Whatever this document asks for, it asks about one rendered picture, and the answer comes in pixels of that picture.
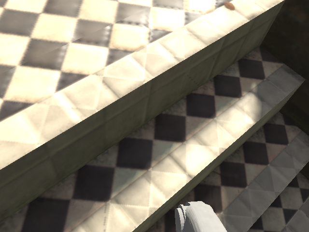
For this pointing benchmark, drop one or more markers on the robot right thigh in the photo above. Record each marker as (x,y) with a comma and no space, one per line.
(196,216)

